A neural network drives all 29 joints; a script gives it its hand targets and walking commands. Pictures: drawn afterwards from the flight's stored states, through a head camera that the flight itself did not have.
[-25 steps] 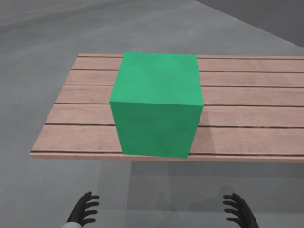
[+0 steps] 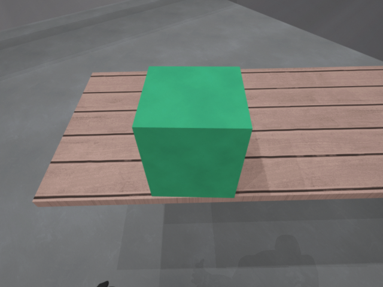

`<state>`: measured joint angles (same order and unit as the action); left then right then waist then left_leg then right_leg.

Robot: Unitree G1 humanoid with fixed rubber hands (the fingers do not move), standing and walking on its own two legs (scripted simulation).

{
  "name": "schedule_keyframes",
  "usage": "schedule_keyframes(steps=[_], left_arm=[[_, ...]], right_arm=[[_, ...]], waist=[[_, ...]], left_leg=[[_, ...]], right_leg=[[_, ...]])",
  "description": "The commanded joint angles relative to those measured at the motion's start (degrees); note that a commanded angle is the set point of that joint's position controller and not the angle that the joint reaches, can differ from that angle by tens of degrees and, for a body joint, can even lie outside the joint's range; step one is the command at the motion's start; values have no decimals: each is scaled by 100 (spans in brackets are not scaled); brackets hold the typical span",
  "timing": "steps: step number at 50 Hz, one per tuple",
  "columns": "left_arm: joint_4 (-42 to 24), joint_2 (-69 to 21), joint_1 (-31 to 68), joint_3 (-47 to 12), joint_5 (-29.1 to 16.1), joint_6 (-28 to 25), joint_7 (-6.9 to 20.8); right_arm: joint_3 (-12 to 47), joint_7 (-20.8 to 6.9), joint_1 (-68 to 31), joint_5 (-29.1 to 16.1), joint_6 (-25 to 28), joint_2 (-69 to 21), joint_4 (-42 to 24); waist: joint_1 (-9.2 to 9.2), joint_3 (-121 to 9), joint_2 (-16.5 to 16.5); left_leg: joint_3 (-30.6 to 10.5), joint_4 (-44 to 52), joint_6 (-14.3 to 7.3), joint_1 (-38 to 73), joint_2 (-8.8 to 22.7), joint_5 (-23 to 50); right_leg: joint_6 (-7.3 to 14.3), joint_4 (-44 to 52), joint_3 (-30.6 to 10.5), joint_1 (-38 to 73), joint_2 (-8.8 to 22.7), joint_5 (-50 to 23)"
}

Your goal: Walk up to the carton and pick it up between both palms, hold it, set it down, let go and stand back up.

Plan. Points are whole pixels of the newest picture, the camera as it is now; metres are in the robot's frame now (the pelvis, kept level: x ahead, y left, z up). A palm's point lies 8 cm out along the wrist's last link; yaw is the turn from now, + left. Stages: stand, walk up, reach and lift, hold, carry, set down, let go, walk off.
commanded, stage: stand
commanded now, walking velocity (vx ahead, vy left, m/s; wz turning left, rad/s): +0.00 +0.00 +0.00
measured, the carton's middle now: (193, 134) +0.44 +0.02 +0.06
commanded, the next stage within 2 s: none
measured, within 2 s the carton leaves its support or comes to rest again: neither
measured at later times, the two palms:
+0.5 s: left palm out of the picture +0.01 +0.25 -0.12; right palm out of the picture +0.00 -0.23 -0.13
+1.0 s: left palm out of the picture -0.01 +0.23 -0.13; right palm out of the picture -0.02 -0.22 -0.14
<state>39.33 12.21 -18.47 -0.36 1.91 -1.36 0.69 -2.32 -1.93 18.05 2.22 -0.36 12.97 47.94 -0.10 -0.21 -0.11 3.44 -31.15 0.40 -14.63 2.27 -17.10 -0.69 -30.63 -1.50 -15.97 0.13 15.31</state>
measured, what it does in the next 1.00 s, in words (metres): stands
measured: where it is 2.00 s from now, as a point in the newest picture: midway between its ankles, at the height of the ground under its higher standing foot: outside the picture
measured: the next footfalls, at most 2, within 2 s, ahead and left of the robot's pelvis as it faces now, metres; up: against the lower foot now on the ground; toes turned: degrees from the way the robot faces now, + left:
none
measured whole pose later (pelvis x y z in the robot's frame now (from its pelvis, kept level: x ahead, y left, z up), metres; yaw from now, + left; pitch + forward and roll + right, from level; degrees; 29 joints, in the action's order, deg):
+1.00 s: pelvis -0.02 +0.01 +0.00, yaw +0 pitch +0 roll +0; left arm 54.1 9.3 -20.8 0.0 1.0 -0.7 -1.3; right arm -0.5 0.5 18.1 1.1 -0.2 10.1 59.8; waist 0.3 0.3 0.1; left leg 4.3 -27.1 -0.3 -13.3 1.3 -13.7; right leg -1.3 -27.6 -2.3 -15.3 1.0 12.2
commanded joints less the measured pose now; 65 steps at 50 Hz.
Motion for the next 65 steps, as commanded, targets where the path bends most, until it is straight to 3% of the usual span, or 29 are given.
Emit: schedule_keyframes(steps=[1, 4, 10, 18, 31, 40, 65], left_arm=[[-327, 663, -100, 212, -39, -122, -70], [-163, 587, -208, 205, -43, -78, -78], [97, 540, -386, 213, -41, -65, -102], [387, 512, -461, 213, -38, -89, -148], [865, 406, -656, 198, -62, -29, -193], [1115, 366, -636, 178, -81, -15, -214], [1737, 130, -571, 106, -117, 36, -257]], right_arm=[[-104, 79, 73, 9, 120, 636, -319], [-101, 113, 198, 12, 103, 656, -231], [-74, 142, 290, -32, 112, 624, -46], [-63, 166, 352, -47, 113, 594, 207], [4, 209, 330, -91, 95, 474, 614], [42, 253, 384, -113, 74, 423, 869], [115, 332, 477, -131, 58, 160, 1427]], waist=[[-27, -43, 181], [-16, 167, 260], [-37, 256, 104], [15, 37, -215], [6, 231, 65], [45, 314, -103], [49, 420, 56]], left_leg=[[-482, 644, -249, -34, 365, 588], [-505, 799, -266, -190, 380, 273], [-611, 1010, -317, -301, 377, -132], [-531, 943, -327, 30, 333, 60], [-488, 1030, -314, 12, 321, 85], [-443, 994, -295, 98, 305, 223], [-466, 1097, -222, 111, 289, 222]], right_leg=[[247, 407, -359, -174, 375, -810], [218, 468, -387, -265, 356, -582], [173, 547, -404, -244, 328, -390], [174, 699, -442, -275, 360, -395], [203, 774, -485, -238, 383, -418], [208, 873, -495, -264, 379, -428], [203, 907, -406, -86, 375, -437]])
